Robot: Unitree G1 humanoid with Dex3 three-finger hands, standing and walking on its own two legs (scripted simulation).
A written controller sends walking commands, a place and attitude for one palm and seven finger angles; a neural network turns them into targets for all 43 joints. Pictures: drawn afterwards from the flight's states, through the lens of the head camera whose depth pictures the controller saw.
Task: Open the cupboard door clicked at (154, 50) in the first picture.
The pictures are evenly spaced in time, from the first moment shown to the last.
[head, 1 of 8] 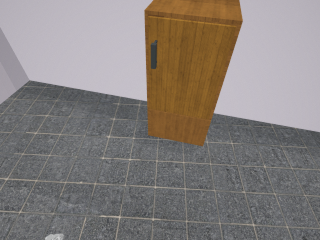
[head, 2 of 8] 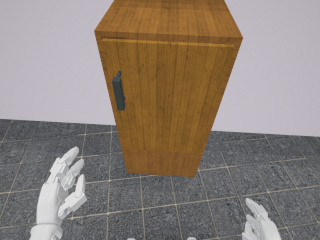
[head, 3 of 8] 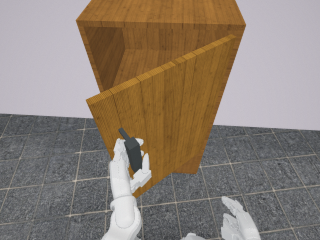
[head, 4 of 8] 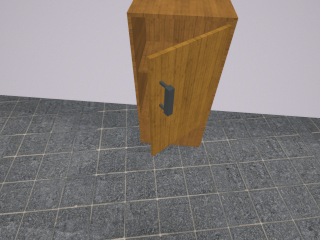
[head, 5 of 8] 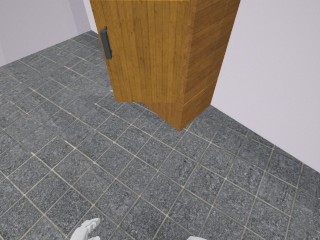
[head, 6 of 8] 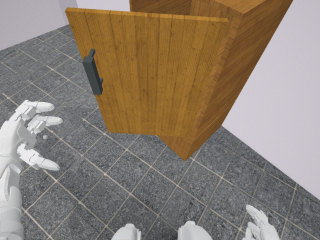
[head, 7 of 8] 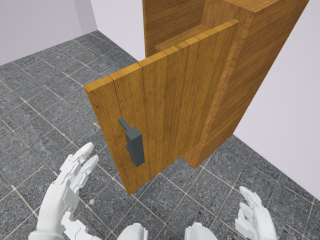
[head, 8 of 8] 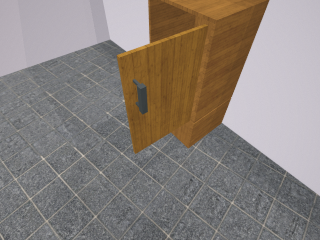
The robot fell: no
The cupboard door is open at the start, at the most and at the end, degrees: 0 87 87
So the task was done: yes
